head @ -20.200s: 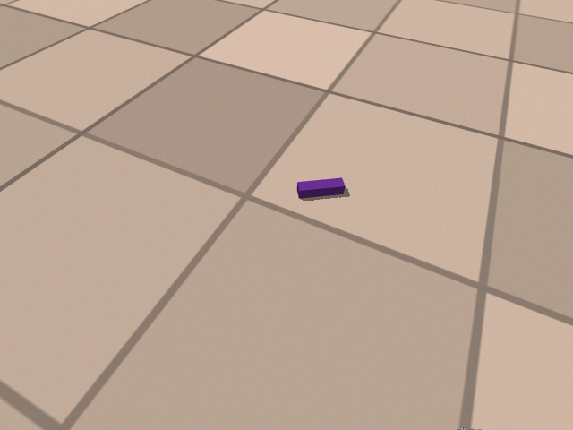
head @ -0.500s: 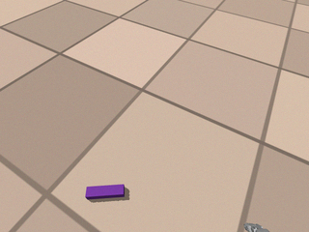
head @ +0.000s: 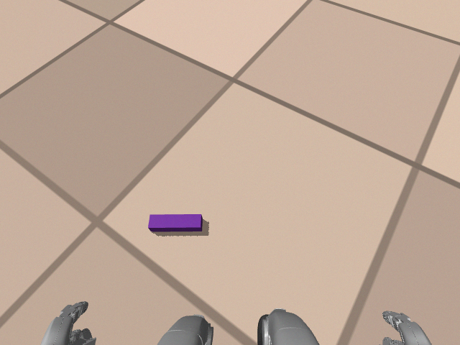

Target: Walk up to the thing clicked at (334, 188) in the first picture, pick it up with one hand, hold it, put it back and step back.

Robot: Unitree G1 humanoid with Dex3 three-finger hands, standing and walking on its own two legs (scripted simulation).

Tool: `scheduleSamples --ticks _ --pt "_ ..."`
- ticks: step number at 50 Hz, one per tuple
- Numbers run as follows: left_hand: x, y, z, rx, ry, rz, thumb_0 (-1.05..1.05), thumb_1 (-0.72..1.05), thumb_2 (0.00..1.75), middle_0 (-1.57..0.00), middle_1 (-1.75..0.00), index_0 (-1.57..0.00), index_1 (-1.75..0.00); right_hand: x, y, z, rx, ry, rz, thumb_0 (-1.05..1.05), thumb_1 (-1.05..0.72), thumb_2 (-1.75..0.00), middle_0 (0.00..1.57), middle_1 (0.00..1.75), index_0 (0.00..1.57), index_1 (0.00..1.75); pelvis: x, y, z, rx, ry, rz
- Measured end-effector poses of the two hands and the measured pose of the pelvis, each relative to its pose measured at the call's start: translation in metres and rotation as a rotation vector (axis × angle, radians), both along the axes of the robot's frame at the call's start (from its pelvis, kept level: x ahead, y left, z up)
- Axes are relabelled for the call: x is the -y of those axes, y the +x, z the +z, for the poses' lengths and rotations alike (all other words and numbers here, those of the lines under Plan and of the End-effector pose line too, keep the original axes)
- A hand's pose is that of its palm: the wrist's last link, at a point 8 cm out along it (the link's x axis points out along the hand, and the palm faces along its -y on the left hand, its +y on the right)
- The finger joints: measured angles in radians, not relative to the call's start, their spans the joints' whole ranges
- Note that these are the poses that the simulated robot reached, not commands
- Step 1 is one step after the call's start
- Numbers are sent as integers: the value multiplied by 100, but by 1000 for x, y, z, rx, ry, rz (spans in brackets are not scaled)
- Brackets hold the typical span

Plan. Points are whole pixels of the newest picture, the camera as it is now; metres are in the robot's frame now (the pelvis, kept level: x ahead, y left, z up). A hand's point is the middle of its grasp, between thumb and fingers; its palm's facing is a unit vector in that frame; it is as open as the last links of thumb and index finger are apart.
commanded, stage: walk up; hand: left
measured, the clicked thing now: (176, 223) +0.55 +0.26 -0.73
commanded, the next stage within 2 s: stand in 1.96 s
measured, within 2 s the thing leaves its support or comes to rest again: neither
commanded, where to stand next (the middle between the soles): +0.17 +0.03 m, yaw -2 degrees
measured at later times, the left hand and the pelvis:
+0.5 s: hand out of the picture -0.09 +0.28 -0.15, palm faces -0.08 -0.90 -0.43, open 7.4 cm; pelvis -0.16 +0.01 -0.01, yaw -4 degrees
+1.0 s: hand out of the picture -0.12 +0.28 -0.14, palm faces -0.03 -0.94 -0.34, open 7.4 cm; pelvis -0.21 +0.02 +0.01, yaw -2 degrees
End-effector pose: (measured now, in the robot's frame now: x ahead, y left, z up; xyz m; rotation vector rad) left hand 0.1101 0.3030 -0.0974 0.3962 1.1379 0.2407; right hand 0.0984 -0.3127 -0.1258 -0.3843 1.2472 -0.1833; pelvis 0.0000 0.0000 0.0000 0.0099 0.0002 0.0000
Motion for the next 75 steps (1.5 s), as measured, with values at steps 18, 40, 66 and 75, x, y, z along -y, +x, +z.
scheduleSamples --ticks 18,40,66,75 --pt "-35 -134 -12 -72 -29 15 0 90 90 -20 -30 -20 -30 -26 -82 43 155 -32 10 0 -90 -90 21 30 20 30 -19 -108 7 25 -37 -50" --pt "-25 -229 8 48 -17 -16 1 90 90 -20 -30 -20 -30 -19 -287 4 -73 19 -70 1 -91 -90 21 30 20 30 -18 -213 1 30 -7 -1" --pt "-8 -240 1 6 -79 24 1 90 90 -20 -30 -20 -30 -20 -223 20 91 33 -10 0 -91 -90 21 30 20 30 -13 -200 10 43 -14 -4" --pt "-24 -223 -11 -28 -113 39 1 90 90 -20 -30 -20 -30 -50 -212 28 70 43 -23 1 -90 -90 21 30 20 30 -27 -186 13 38 -17 -22"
